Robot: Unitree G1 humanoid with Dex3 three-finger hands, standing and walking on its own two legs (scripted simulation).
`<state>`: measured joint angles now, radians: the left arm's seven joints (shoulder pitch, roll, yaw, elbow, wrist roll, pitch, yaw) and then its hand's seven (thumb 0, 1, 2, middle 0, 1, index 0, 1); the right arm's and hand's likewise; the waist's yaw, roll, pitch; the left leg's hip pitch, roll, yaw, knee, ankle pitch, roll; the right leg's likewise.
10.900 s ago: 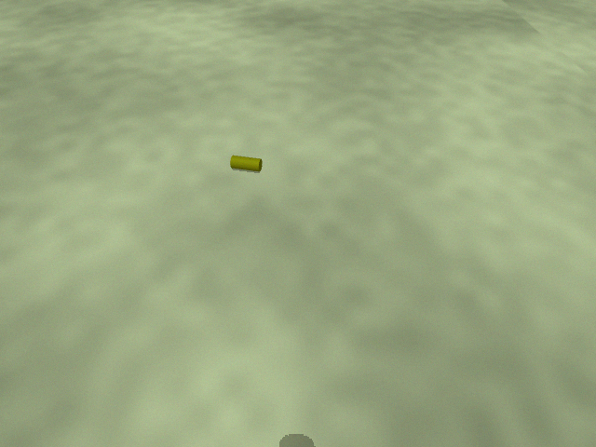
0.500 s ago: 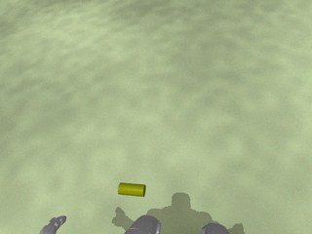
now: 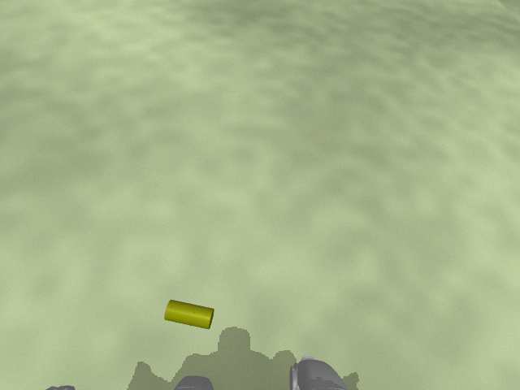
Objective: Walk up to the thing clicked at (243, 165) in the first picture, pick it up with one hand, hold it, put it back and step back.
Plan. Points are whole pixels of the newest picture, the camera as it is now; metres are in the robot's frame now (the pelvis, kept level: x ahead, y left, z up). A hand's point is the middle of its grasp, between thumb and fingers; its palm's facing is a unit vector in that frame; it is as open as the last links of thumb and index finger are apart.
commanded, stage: walk up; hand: left
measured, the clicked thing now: (189, 314) +0.38 +0.24 -0.70
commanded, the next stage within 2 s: stand in 1.06 s
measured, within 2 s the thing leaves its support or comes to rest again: neither
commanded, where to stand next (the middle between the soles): +0.05 -0.01 m, yaw -5 degrees
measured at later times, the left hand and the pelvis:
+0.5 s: hand out of the picture +0.10 +0.29 -0.10, palm faces -0.03 -0.79 -0.61, open 7.4 cm; pelvis -0.01 -0.02 -0.01, yaw -2 degrees
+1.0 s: hand out of the picture +0.07 +0.25 -0.16, palm faces -0.12 -0.94 -0.31, open 7.4 cm; pelvis -0.02 -0.03 +0.01, yaw -5 degrees
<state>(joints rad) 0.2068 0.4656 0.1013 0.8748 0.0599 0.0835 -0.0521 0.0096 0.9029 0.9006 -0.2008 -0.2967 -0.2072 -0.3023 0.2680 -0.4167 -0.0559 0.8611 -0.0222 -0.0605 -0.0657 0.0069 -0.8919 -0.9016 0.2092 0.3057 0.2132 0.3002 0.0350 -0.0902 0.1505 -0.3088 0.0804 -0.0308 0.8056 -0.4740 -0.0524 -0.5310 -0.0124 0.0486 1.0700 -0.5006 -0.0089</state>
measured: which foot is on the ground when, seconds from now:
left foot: down 0.00-0.12, up 0.14-0.58, down 0.60-1.00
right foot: up 0.00-0.08, down 0.10-0.62, up 0.64-1.00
